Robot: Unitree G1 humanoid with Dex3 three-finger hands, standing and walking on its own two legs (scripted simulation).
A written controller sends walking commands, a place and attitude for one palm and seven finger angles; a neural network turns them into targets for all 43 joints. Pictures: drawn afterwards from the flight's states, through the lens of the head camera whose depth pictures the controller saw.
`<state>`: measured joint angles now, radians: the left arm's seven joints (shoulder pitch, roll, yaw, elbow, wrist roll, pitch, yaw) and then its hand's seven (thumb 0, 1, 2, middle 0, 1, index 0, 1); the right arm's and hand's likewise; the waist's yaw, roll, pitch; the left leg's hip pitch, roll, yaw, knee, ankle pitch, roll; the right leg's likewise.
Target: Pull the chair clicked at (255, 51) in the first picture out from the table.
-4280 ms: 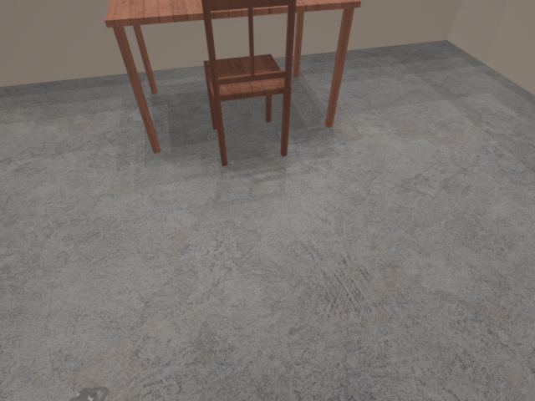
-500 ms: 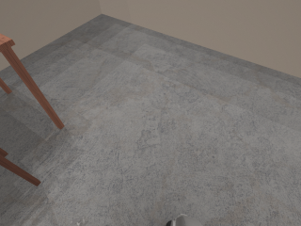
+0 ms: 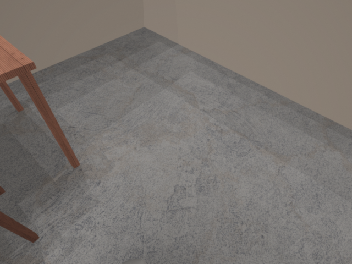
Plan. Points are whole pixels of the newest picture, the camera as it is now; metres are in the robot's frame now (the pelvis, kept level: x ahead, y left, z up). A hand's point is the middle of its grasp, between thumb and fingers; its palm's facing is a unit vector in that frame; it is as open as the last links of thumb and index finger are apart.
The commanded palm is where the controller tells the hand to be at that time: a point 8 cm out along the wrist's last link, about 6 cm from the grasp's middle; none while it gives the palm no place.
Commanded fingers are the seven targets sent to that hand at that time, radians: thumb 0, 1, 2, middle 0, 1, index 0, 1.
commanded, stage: turn to face it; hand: left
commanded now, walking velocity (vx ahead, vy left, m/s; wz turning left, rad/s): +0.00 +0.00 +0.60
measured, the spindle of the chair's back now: out of the picture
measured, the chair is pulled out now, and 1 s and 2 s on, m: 0.00 0.00 0.00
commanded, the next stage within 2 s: take the last steps up to it in 1.46 s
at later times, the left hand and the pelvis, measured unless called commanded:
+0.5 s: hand out of the picture +0.11 +0.16 -0.13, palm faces +0.29 -0.91 -0.28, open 7.4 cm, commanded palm none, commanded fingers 0.00 0.90 0.90 -0.20 -0.30 -0.20 -0.30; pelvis +0.05 -0.06 +0.01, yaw +18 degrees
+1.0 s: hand out of the picture -0.04 +0.20 -0.15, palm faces +0.60 -0.75 -0.28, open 7.4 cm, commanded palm none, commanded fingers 0.00 0.90 0.90 -0.20 -0.30 -0.20 -0.30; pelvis +0.03 -0.03 +0.01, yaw +35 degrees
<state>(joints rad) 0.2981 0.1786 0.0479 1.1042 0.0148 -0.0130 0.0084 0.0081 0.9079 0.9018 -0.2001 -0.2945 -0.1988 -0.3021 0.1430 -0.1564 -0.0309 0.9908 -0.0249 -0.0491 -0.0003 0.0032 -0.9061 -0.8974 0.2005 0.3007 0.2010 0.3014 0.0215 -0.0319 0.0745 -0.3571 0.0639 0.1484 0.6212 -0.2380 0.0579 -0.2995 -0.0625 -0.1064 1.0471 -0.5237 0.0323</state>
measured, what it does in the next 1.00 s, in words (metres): steps on the spot, turning left: right foot, then left foot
